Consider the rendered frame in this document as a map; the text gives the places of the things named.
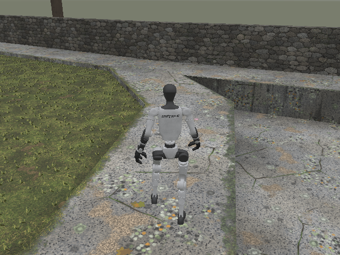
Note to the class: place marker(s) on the left robot shin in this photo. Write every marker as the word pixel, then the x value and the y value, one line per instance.
pixel 155 181

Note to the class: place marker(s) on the left robot upper arm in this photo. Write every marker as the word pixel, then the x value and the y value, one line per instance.
pixel 150 121

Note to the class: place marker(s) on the robot right forearm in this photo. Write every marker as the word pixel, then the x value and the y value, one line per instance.
pixel 195 137

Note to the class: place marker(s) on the robot shin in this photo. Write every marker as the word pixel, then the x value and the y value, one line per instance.
pixel 155 181
pixel 181 199

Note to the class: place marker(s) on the left robot hand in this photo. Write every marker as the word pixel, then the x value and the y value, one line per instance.
pixel 137 156

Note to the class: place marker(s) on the right robot upper arm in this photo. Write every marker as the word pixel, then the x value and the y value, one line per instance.
pixel 189 120

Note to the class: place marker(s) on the right robot hand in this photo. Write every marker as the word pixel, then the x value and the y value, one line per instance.
pixel 197 145

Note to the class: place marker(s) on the robot left forearm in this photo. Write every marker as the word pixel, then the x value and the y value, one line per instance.
pixel 142 142

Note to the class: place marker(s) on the right robot shin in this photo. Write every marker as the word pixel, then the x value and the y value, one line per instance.
pixel 181 199

